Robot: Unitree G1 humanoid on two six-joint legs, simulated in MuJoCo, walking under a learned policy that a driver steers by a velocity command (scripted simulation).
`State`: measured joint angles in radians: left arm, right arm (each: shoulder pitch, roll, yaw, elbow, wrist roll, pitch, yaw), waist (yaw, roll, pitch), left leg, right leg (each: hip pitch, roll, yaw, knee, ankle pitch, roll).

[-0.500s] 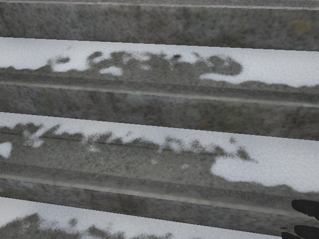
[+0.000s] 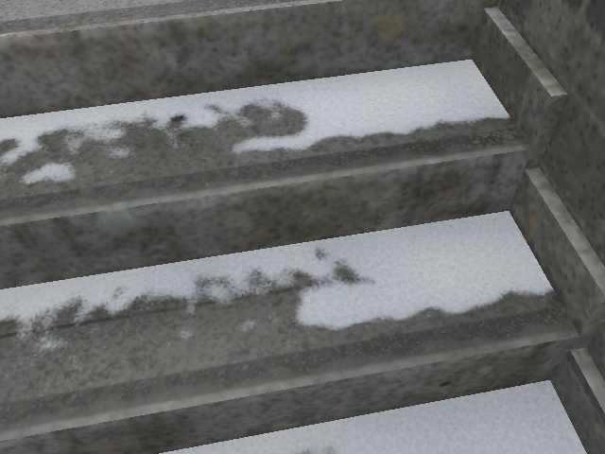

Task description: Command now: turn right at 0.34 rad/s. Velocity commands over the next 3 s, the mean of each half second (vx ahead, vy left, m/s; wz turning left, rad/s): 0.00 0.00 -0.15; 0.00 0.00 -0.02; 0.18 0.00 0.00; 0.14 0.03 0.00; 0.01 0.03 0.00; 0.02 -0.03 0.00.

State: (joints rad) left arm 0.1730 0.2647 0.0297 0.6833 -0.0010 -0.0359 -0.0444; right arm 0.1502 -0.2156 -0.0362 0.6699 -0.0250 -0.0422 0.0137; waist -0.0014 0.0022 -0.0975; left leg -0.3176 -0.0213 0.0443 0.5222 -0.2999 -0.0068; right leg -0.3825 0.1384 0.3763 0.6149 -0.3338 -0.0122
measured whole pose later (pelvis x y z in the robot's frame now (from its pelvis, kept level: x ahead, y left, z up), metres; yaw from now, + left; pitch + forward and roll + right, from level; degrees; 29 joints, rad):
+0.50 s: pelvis -0.01 +0.02 -0.01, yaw -3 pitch +3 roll -1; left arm 0.20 0.14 0.00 0.77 0.00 -0.04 -0.06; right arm 0.16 -0.14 0.00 0.84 -0.01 -0.05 0.10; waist 0.02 -0.01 0.00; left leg -0.28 0.01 0.08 0.65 -0.41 0.04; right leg -0.38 0.00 0.02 0.64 -0.31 0.02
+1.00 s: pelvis +0.00 +0.02 +0.00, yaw -2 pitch +1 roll +0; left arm 0.17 0.16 0.01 0.85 0.01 -0.02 -0.07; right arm 0.29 -0.17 -0.03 0.95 0.00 -0.02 0.08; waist 0.00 -0.01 0.01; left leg -0.20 -0.01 0.07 0.56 -0.38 0.04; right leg -0.30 -0.02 0.01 0.57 -0.29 0.02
